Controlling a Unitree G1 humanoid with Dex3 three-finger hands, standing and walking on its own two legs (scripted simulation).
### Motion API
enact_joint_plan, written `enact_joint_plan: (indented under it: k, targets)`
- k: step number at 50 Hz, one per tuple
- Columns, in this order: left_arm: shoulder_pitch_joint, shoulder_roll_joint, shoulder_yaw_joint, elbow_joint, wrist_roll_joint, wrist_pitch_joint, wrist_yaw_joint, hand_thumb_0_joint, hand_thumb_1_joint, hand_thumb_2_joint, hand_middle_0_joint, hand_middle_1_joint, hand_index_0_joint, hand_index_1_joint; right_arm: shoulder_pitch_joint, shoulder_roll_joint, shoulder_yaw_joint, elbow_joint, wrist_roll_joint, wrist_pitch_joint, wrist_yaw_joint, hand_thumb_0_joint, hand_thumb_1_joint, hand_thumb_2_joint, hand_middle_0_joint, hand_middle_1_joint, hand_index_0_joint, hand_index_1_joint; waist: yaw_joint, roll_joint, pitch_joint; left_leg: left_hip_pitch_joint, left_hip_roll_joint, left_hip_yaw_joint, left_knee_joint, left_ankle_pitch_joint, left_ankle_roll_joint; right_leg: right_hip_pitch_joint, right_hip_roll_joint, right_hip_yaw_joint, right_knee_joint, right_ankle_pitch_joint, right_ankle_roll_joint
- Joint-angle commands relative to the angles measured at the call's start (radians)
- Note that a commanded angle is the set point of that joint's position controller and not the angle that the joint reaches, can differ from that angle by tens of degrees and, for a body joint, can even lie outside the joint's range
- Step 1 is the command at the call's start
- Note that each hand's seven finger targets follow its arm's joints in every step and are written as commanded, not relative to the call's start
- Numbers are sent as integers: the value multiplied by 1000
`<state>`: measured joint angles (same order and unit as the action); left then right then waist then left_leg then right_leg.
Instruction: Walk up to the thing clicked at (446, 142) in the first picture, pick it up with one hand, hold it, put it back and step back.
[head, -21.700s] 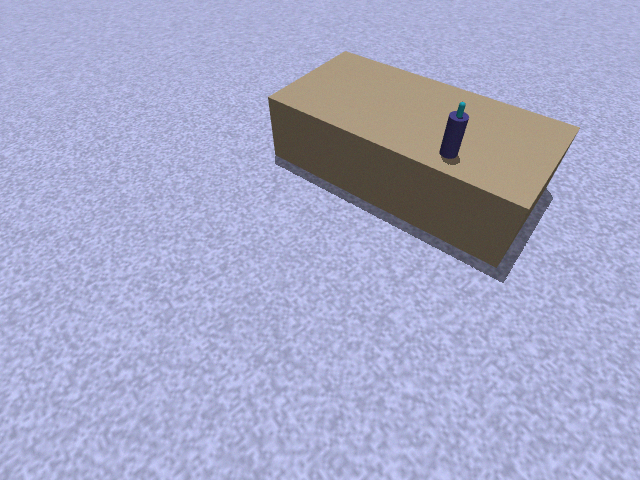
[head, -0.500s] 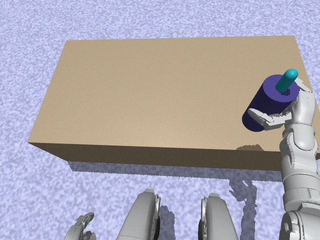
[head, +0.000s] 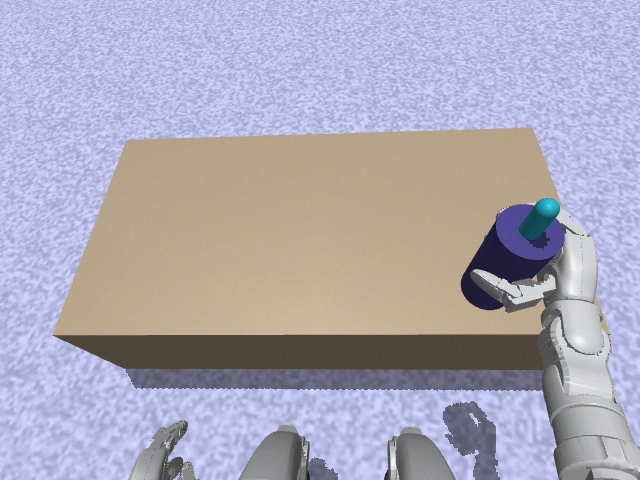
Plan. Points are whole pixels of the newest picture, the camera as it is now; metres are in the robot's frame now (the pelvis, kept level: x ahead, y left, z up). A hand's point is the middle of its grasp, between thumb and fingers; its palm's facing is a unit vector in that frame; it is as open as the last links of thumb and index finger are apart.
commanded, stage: lift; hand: right
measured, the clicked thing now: (511, 253) +0.38 -0.18 +0.04
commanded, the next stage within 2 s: hold in 0.56 s
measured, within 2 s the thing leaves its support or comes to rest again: neither
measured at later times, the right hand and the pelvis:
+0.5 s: hand (515, 254) +0.37 -0.18 +0.06, palm faces +0.14 +0.99 -0.02, open 9.9 cm; pelvis +0.01 +0.00 +0.03, yaw +0 degrees
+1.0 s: hand (519, 256) +0.36 -0.18 +0.08, palm faces +0.15 +0.99 -0.02, open 9.9 cm; pelvis +0.02 +0.00 +0.04, yaw +0 degrees
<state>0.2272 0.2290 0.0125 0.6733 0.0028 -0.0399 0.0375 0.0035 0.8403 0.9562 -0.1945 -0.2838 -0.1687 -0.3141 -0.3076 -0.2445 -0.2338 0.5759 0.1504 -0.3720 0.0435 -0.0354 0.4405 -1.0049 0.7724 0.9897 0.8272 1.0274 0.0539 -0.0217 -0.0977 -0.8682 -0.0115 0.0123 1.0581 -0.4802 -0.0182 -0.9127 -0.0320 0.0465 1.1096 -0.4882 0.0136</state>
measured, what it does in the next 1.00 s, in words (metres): stands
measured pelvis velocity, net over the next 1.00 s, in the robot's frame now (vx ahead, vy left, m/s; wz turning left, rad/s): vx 0.02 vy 0.00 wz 0.00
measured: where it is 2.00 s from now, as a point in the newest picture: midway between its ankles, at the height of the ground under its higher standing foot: outside the picture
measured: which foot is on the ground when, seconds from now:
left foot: down 0.00-1.00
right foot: down 0.00-1.00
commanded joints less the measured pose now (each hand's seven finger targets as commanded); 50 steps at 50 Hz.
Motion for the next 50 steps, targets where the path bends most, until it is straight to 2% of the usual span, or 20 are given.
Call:
enact_joint_plan:
  k: [1, 3, 4, 5, 6, 8, 17, 20, 22, 24, 26, 31, 32, 35, 38, 39, 43, 48, 49, 50]
  targets:
    - [58, 156, 57, -87, -4, -32, 7, 0, 843, 954, -196, -288, -172, -314, -298, -141, -44, -265, 33, -93, 7, 0, 70, -1033, 1123, 1195, 1147, 1194, 11, -30, -403, 229, -18, 22, -149, 352, 35, 321, 8, -11, -179, 348, -21]
    - [59, 158, 59, -89, -7, -32, 8, 0, 843, 950, -197, -289, -173, -313, -308, -165, -60, -303, 36, -98, 6, 0, 76, -1051, 1137, 1215, 1164, 1215, 0, -28, -418, 260, -15, 14, -164, 372, 33, 346, 10, -18, -187, 359, -25]
    - [58, 154, 56, -85, -6, -32, 8, 0, 847, 947, -196, -288, -173, -312, -317, -142, -39, -298, 39, -98, 10, 0, 68, -1053, 1136, 1215, 1163, 1214, 11, -35, -392, 247, -17, 18, -166, 363, 34, 355, 8, -16, -196, 364, -20]
    - [51, 150, 52, -93, -7, -33, 8, 0, 843, 948, -197, -289, -174, -313, -321, -166, -58, -347, 39, -102, 3, 0, 71, -1046, 1132, 1208, 1158, 1208, -10, -56, -401, 266, -15, 14, -175, 361, 36, 369, 10, -20, -206, 360, -20]
    - [51, 147, 49, -88, -7, -34, 8, 0, 845, 948, -196, -288, -174, -312, -308, -141, -36, -313, 37, -101, 5, 0, 67, -1053, 1135, 1214, 1162, 1214, 3, -44, -382, 254, -17, 18, -177, 350, 36, 377, 7, -16, -214, 352, -19]
    - [45, 138, 48, -96, -6, -34, 9, 0, 845, 947, -197, -289, -174, -313, -296, -155, -56, -330, 33, -108, -5, 0, 66, -1038, 1125, 1198, 1149, 1198, -13, -44, -388, 281, -14, 12, -194, 336, 35, 373, 10, -21, -226, 329, -21]
    - [26, 134, 43, -104, -6, -36, 14, 0, 846, 949, -197, -288, -173, -313, -265, -115, -11, -362, 29, -107, -16, 0, 80, -1053, 1126, 1211, 1154, 1211, -15, -54, -332, 304, -16, 12, -239, 305, 35, 411, 6, -23, -280, 293, -17]
    - [36, 134, 46, -105, -8, -37, 18, 0, 846, 950, -197, -288, -173, -313, -231, -115, -21, -370, 34, -104, -18, 0, 90, -1051, 1116, 1206, 1145, 1205, -13, -13, -372, 350, -13, 8, -248, 368, 30, 439, 9, -28, -272, 351, -23]
    - [29, 127, 41, -105, -8, -35, 19, 0, 841, 948, -198, -288, -174, -313, -231, -126, -25, -388, 35, -102, -23, 0, 86, -1061, 1127, 1218, 1157, 1218, -23, -27, -351, 380, -8, 2, -258, 388, 28, 430, 15, -36, -275, 360, -25]
    - [31, 133, 49, -105, -8, -37, 22, 0, 843, 951, -197, -288, -172, -314, -209, -106, -20, -371, 36, -93, -26, 0, 73, -1073, 1135, 1228, 1165, 1228, -14, 2, -337, 377, -10, 6, -264, 385, 27, 428, 12, -32, -285, 357, -26]
    - [25, 125, 41, -99, -7, -36, 20, 0, 841, 949, -198, -288, -173, -314, -250, -115, -20, -397, 35, -99, -29, 0, 71, -1077, 1141, 1233, 1170, 1233, -21, -46, -325, 368, -8, 4, -269, 367, 31, 444, 12, -34, -295, 348, -22]
    - [24, 146, 58, -102, -8, -37, 24, 0, 841, 947, -198, -287, -173, -313, -184, -91, 0, -345, 31, -87, -19, 0, 53, -1091, 1153, 1246, 1183, 1246, -15, -11, -305, 376, -11, 10, -284, 371, 29, 458, 9, -30, -312, 360, -21]
    - [10, 137, 52, -110, -7, -36, 23, 0, 841, 949, -199, -289, -174, -315, -217, -116, -10, -405, 31, -91, -20, 0, 48, -1084, 1150, 1238, 1177, 1238, -28, -43, -306, 392, -7, 3, -292, 366, 28, 457, 13, -36, -316, 342, -22]
    - [17, 121, 42, -109, -11, -38, 26, 0, 825, 960, -208, -292, -177, -324, -193, -92, 1, -401, 35, -87, -24, 0, 89, -1044, 1113, 1195, 1138, 1195, -19, 6, -329, 413, -5, -1, -297, 409, 24, 479, 13, -40, -309, 371, -27]
    - [12, 131, 50, -102, -9, -40, 24, 0, 828, 958, -206, -292, -176, -323, -178, -72, 13, -386, 40, -79, -26, 0, 74, -1056, 1125, 1208, 1151, 1208, -15, 1, -287, 403, -6, 6, -300, 400, 25, 474, 12, -35, -321, 372, -23]
    - [18, 122, 44, -103, -9, -40, 24, 0, 821, 964, -207, -290, -175, -325, -212, -94, 7, -437, 33, -85, -31, 0, 78, -1056, 1125, 1208, 1151, 1207, -26, -11, -332, 420, -4, 3, -296, 429, 25, 494, 12, -37, -316, 403, -22]
    - [0, 118, 38, -111, -9, -36, 26, 0, 821, 962, -208, -291, -176, -324, -195, -91, 4, -418, 30, -82, -38, 0, 82, -1068, 1133, 1220, 1161, 1220, -28, -5, -275, 416, -4, 2, -311, 379, 25, 472, 12, -38, -333, 349, -23]
    - [-5, 127, 46, -116, -9, -36, 24, 0, 824, 960, -206, -290, -175, -322, -186, -78, 25, -454, 28, -79, -39, 0, 50, -1078, 1152, 1232, 1178, 1232, -27, -37, -297, 408, -10, 14, -310, 376, 29, 519, 6, -29, -352, 376, -14]
    - [3, 120, 41, -112, -8, -33, 23, 0, 822, 964, -207, -290, -175, -324, -188, -100, 7, -471, 25, -82, -43, 0, 59, -1076, 1148, 1230, 1174, 1230, -36, -42, -319, 427, -7, 8, -313, 391, 29, 527, 9, -32, -348, 384, -15]
    - [-4, 114, 36, -116, -10, -34, 25, 0, 820, 965, -207, -290, -175, -324, -171, -71, 29, -448, 27, -80, -42, 0, 42, -1083, 1152, 1234, 1178, 1234, -25, -19, -294, 424, -7, 10, -316, 390, 27, 523, 8, -33, -352, 378, -16]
